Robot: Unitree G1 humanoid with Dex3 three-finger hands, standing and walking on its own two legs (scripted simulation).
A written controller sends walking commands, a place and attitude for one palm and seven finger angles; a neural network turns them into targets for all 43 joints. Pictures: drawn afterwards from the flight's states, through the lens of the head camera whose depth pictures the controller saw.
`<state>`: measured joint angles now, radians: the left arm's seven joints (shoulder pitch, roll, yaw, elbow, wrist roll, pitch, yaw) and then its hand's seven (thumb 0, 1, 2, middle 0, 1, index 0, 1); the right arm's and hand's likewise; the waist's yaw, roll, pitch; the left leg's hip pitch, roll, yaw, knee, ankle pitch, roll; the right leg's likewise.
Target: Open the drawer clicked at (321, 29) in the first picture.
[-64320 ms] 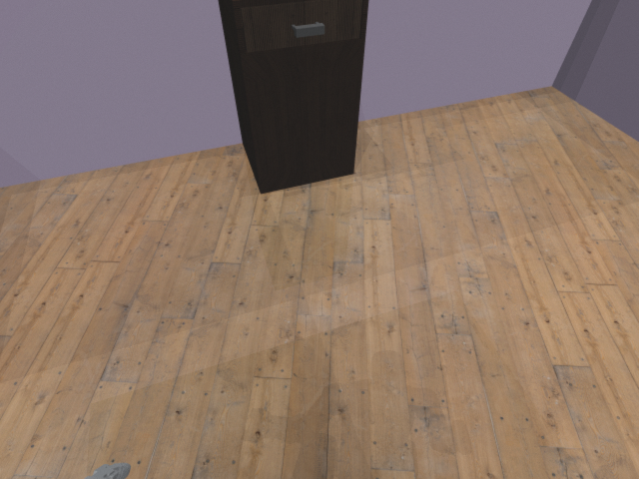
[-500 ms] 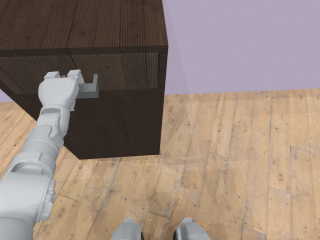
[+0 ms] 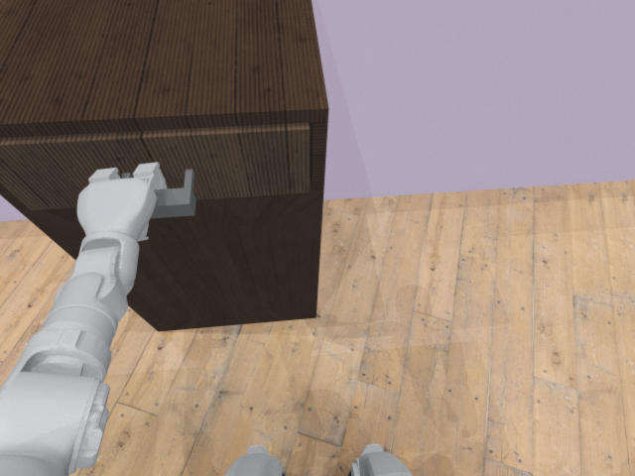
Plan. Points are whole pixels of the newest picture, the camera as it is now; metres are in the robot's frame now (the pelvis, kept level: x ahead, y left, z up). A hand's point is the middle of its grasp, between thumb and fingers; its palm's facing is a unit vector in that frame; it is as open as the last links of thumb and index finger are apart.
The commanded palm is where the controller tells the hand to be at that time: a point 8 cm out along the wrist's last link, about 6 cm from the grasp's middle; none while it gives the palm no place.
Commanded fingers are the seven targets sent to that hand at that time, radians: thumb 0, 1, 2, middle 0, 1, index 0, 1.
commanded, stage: pull the drawer open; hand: left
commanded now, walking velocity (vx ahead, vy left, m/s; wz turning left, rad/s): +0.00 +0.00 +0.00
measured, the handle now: (156, 190) +0.49 +0.22 +0.02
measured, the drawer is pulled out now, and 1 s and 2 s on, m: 0.01 0.13 0.24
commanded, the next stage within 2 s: none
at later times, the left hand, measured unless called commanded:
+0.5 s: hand (130, 263) +0.39 +0.24 +0.00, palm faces -0.02 -0.05 -1.00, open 6.0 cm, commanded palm +0.34 +0.24 +0.04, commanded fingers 0.00 0.90 0.90 -0.40 -1.35 -0.40 -1.35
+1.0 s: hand (122, 310) +0.32 +0.24 -0.01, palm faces -0.02 -0.05 -1.00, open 5.9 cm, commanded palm +0.29 +0.24 +0.04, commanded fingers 0.00 0.90 0.90 -0.40 -1.35 -0.40 -1.35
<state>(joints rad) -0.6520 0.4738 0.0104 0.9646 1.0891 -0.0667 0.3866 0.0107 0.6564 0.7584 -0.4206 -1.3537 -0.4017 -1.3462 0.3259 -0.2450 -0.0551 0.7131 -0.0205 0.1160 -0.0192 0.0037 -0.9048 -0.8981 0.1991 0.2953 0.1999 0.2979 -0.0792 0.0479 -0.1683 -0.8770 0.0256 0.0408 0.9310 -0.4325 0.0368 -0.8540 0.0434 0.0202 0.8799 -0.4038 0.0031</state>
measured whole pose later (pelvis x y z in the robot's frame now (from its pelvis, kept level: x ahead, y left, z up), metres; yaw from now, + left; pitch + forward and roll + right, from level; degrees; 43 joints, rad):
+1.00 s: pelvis +0.01 -0.01 +0.02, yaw +1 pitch +14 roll -1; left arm -0.11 0.37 -0.04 0.49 1.07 -0.01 0.43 0.00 0.64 0.79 -0.42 -1.35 -0.41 -1.35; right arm 0.21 -0.23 -0.05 0.65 -0.01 0.09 -0.03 0.01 -0.90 -0.90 0.20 0.30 0.20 0.30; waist -0.01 0.04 -0.15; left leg -0.67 0.02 0.04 0.84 -0.42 0.02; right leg -0.65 0.04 0.02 0.82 -0.41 -0.01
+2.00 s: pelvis +0.01 -0.02 +0.01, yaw +1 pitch +12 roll +0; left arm 0.35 0.34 -0.04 0.08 1.07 0.01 0.46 -0.03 0.66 0.77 -0.42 -1.35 -0.41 -1.35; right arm 0.12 -0.21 -0.02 0.60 -0.03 0.06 -0.01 0.01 -0.90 -0.90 0.20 0.30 0.20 0.30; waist 0.05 0.04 -0.14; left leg -0.64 0.01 0.04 0.89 -0.45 0.01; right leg -0.64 0.04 0.02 0.89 -0.45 -0.02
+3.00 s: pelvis -0.01 -0.03 -0.01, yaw +2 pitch +13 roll +0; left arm 0.52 0.39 0.03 -0.02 1.04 -0.09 0.52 -0.01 0.35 0.66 -0.39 -1.30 -0.38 -1.30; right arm 0.13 -0.23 -0.03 0.59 -0.04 0.08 -0.03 0.01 -0.91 -0.90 0.20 0.30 0.20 0.30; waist 0.07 0.05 -0.14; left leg -0.75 0.01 0.02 0.99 -0.47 0.00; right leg -0.74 0.03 0.00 1.00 -0.48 -0.03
